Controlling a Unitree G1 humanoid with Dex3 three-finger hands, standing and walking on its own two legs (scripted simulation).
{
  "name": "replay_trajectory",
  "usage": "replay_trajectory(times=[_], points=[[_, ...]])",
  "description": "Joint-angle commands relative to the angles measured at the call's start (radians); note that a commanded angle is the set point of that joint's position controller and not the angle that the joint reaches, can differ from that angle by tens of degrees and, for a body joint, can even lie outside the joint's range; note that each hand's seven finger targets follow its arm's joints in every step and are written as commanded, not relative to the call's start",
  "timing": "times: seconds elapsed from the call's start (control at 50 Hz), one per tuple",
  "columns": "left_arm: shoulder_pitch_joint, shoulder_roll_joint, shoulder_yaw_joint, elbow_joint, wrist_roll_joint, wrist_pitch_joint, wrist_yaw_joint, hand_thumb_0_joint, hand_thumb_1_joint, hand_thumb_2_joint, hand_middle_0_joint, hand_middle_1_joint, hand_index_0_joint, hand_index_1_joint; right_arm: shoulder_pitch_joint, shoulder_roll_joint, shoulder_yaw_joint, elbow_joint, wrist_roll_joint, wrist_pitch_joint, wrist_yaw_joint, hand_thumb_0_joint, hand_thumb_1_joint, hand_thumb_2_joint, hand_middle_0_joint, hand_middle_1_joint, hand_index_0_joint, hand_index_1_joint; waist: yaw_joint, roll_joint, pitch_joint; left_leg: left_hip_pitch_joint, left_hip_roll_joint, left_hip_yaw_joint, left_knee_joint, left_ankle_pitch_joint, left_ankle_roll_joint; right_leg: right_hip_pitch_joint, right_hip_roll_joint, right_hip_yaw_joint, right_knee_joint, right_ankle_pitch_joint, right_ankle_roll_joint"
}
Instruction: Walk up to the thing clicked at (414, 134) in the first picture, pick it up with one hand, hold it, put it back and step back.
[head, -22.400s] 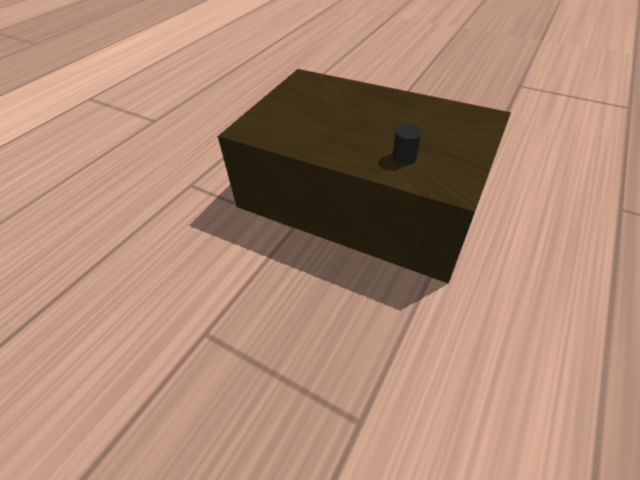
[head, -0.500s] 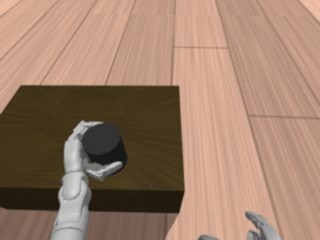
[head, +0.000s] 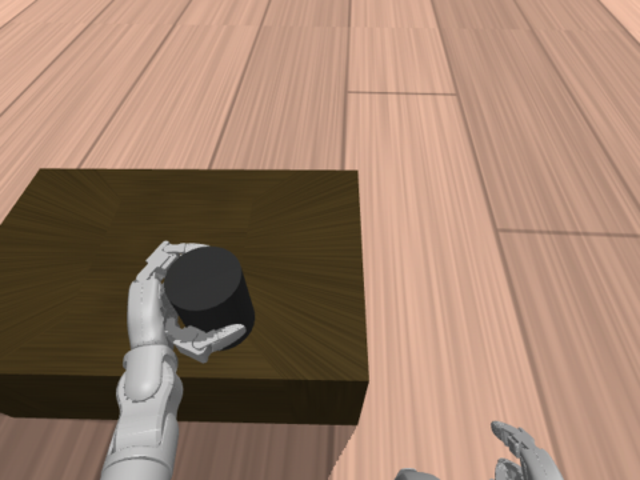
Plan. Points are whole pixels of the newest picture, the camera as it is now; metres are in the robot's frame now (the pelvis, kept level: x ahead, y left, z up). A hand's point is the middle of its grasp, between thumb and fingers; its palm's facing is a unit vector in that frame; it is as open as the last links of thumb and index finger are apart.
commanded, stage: hold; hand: left
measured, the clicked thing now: (213, 300) +0.33 +0.15 +0.04
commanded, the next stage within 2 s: crouch in 0.72 s
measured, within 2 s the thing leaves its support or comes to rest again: neither
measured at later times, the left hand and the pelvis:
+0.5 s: hand (201, 298) +0.34 +0.17 +0.04, palm faces +0.16 -0.99 -0.02, open 11.9 cm; pelvis +0.00 +0.00 +0.00, yaw +0 degrees
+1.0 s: hand (202, 298) +0.34 +0.17 +0.04, palm faces +0.15 -0.99 -0.01, open 11.9 cm; pelvis -0.01 +0.00 +0.00, yaw +0 degrees
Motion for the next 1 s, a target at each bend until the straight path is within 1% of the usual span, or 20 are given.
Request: replay_trajectory(times=[0.0,0.02,0.08,0.1,0.14,0.26,0.28,0.34,0.38,0.4,0.44,0.48,0.54,0.58,0.68,0.74,0.8,0.82,0.9,0.98], points=[[-0.327,0.125,0.061,-0.265,-0.026,-0.094,0.013,0.000,0.056,1.307,-1.275,-1.491,-1.302,-1.488,-0.017,-0.126,-0.043,-0.115,0.005,-0.038,-0.007,0.000,-0.915,-0.905,0.200,0.300,0.200,0.300,0.000,0.018,-0.302,0.013,-0.026,0.007,-0.131,0.333,-0.002,0.248,0.025,0.003,-0.063,0.267,-0.031],[-0.361,0.114,0.044,-0.265,-0.022,-0.098,0.011,0.000,0.071,1.319,-1.286,-1.500,-1.311,-1.499,-0.026,-0.129,-0.046,-0.116,0.006,-0.037,-0.008,0.000,-0.915,-0.906,0.199,0.300,0.200,0.300,-0.013,0.011,-0.274,0.011,-0.026,0.008,-0.135,0.299,0.001,0.223,0.026,0.005,-0.070,0.240,-0.029],[-0.378,0.134,0.067,-0.276,-0.024,-0.104,0.013,0.000,0.071,1.316,-1.281,-1.496,-1.307,-1.494,-0.023,-0.131,-0.047,-0.116,0.005,-0.034,-0.006,0.000,-0.913,-0.905,0.199,0.300,0.200,0.300,-0.006,0.027,-0.299,0.023,-0.025,0.005,-0.138,0.305,-0.002,0.229,0.025,0.002,-0.065,0.235,-0.031],[-0.395,0.120,0.043,-0.288,-0.021,-0.105,0.010,0.000,0.075,1.323,-1.296,-1.511,-1.322,-1.509,-0.025,-0.133,-0.047,-0.118,0.005,-0.036,-0.005,0.000,-0.918,-0.907,0.200,0.300,0.200,0.300,-0.010,0.045,-0.292,0.032,-0.025,0.005,-0.143,0.295,-0.004,0.217,0.025,0.004,-0.064,0.225,-0.033],[-0.378,0.118,0.033,-0.302,-0.019,-0.105,0.005,0.000,0.086,1.320,-1.283,-1.497,-1.309,-1.495,-0.020,-0.133,-0.050,-0.122,0.004,-0.036,-0.007,0.000,-0.916,-0.907,0.199,0.300,0.200,0.300,-0.012,0.056,-0.332,0.055,-0.025,0.004,-0.136,0.343,-0.008,0.227,0.026,0.003,-0.058,0.259,-0.035],[-0.338,0.093,0.026,-0.260,-0.024,-0.099,0.007,0.000,0.036,1.303,-1.274,-1.485,-1.298,-1.486,-0.025,-0.132,-0.049,-0.123,0.005,-0.038,-0.002,0.000,-0.920,-0.908,0.199,0.300,0.200,0.300,-0.011,0.007,-0.291,0.019,-0.026,0.005,-0.140,0.293,0.001,0.227,0.026,0.001,-0.070,0.230,-0.030],[-0.356,0.117,0.047,-0.276,-0.024,-0.103,0.012,0.000,0.066,1.303,-1.281,-1.489,-1.305,-1.489,-0.024,-0.131,-0.048,-0.122,0.005,-0.037,-0.003,0.000,-0.917,-0.906,0.199,0.300,0.200,0.300,-0.001,0.017,-0.296,0.012,-0.027,0.006,-0.141,0.281,0.002,0.232,0.024,0.001,-0.074,0.220,-0.031],[-0.385,0.127,0.046,-0.297,-0.017,-0.107,0.018,0.000,0.074,1.297,-1.275,-1.487,-1.302,-1.484,-0.027,-0.126,-0.045,-0.123,0.005,-0.037,-0.003,0.000,-0.918,-0.906,0.200,0.300,0.200,0.300,-0.006,0.030,-0.298,0.019,-0.029,0.007,-0.143,0.264,0.002,0.229,0.024,0.003,-0.076,0.207,-0.029],[-0.383,0.125,0.045,-0.299,-0.017,-0.106,0.018,0.000,0.088,1.300,-1.269,-1.485,-1.298,-1.480,-0.022,-0.124,-0.044,-0.123,0.004,-0.037,-0.006,0.000,-0.914,-0.905,0.200,0.300,0.200,0.300,-0.007,0.045,-0.326,0.035,-0.029,0.007,-0.138,0.304,-0.001,0.239,0.024,0.003,-0.069,0.238,-0.031],[-0.381,0.113,0.035,-0.271,-0.017,-0.103,0.017,0.000,0.074,1.298,-1.271,-1.482,-1.297,-1.479,-0.025,-0.127,-0.043,-0.120,0.007,-0.036,-0.005,0.000,-0.918,-0.907,0.200,0.300,0.200,0.300,-0.014,0.021,-0.277,0.019,-0.026,0.003,-0.145,0.285,0.000,0.226,0.025,0.000,-0.071,0.222,-0.030],[-0.395,0.139,0.067,-0.276,-0.020,-0.108,0.019,0.000,0.074,1.301,-1.263,-1.478,-1.289,-1.475,-0.025,-0.126,-0.044,-0.119,0.005,-0.036,-0.006,0.000,-0.916,-0.906,0.200,0.300,0.200,0.300,-0.007,0.030,-0.289,0.013,-0.028,0.005,-0.139,0.283,0.001,0.225,0.023,0.003,-0.072,0.222,-0.030],[-0.361,0.108,0.042,-0.249,-0.019,-0.106,0.014,0.000,0.073,1.314,-1.285,-1.501,-1.311,-1.499,-0.022,-0.126,-0.045,-0.117,0.003,-0.034,-0.007,0.000,-0.917,-0.906,0.200,0.300,0.200,0.300,-0.012,0.016,-0.299,0.014,-0.029,0.010,-0.134,0.286,0.004,0.234,0.022,0.004,-0.072,0.234,-0.028],[-0.366,0.117,0.037,-0.289,-0.019,-0.110,0.013,0.000,0.082,1.313,-1.286,-1.498,-1.312,-1.496,-0.023,-0.130,-0.047,-0.122,0.005,-0.035,-0.004,0.000,-0.918,-0.907,0.200,0.300,0.200,0.300,-0.003,0.038,-0.308,0.024,-0.029,0.007,-0.140,0.297,-0.001,0.238,0.024,0.002,-0.071,0.235,-0.031],[-0.380,0.112,0.020,-0.289,-0.017,-0.110,0.007,0.000,0.061,1.298,-1.284,-1.493,-1.310,-1.490,-0.018,-0.133,-0.048,-0.122,0.006,-0.039,-0.004,0.000,-0.923,-0.907,0.199,0.300,0.200,0.300,-0.017,0.028,-0.321,0.041,-0.024,0.003,-0.138,0.316,-0.002,0.233,0.026,0.001,-0.065,0.247,-0.032],[-0.402,0.113,0.027,-0.310,-0.024,-0.100,0.015,0.000,0.048,1.286,-1.266,-1.474,-1.291,-1.473,-0.012,-0.130,-0.044,-0.113,0.007,-0.040,-0.008,0.000,-0.921,-0.908,0.200,0.300,0.200,0.300,-0.019,0.039,-0.317,0.054,-0.025,0.004,-0.134,0.354,-0.004,0.236,0.025,0.001,-0.063,0.281,-0.033],[-0.368,0.123,0.052,-0.254,-0.018,-0.092,0.023,0.000,0.055,1.284,-1.262,-1.469,-1.287,-1.467,-0.009,-0.133,-0.050,-0.107,0.006,-0.036,-0.005,0.000,-0.919,-0.907,0.200,0.300,0.200,0.300,-0.006,0.033,-0.303,0.038,-0.020,-0.004,-0.136,0.362,-0.009,0.227,0.029,-0.007,-0.058,0.269,-0.036],[-0.374,0.115,0.044,-0.256,-0.019,-0.093,0.018,0.000,0.091,1.364,-1.261,-1.467,-1.275,-1.482,-0.018,-0.131,-0.047,-0.118,0.007,-0.031,-0.005,0.000,-0.895,-0.910,0.201,0.301,0.201,0.301,-0.009,0.019,-0.278,0.021,-0.025,0.003,-0.146,0.303,-0.002,0.230,0.026,-0.002,-0.076,0.231,-0.032],[-0.383,0.124,0.053,-0.253,-0.019,-0.091,0.019,0.000,0.060,1.284,-1.276,-1.422,-1.300,-1.417,-0.017,-0.128,-0.045,-0.118,0.005,-0.032,-0.006,0.000,-0.899,-0.901,0.202,0.301,0.202,0.301,-0.006,0.012,-0.297,0.015,-0.027,0.005,-0.143,0.300,0.001,0.244,0.024,0.000,-0.076,0.235,-0.031],[-0.418,0.094,0.028,-0.173,-0.024,-0.108,0.004,0.000,0.126,1.260,-1.323,-1.446,-1.344,-1.442,-0.014,-0.136,-0.050,-0.104,0.004,-0.036,-0.001,0.000,-0.893,-0.900,0.202,0.301,0.202,0.301,-0.032,-0.003,-0.236,-0.012,-0.019,-0.001,-0.134,0.281,0.000,0.171,0.027,-0.003,-0.057,0.212,-0.032],[-0.504,0.128,0.072,-0.039,-0.018,-0.156,-0.005,0.000,0.085,1.252,-1.316,-1.438,-1.338,-1.436,0.009,-0.147,-0.058,-0.075,-0.009,-0.039,0.010,0.000,-0.890,-0.899,0.202,0.301,0.201,0.301,-0.047,0.006,-0.231,-0.081,-0.015,-0.009,-0.083,0.253,-0.002,0.064,0.025,0.001,-0.003,0.181,-0.038]])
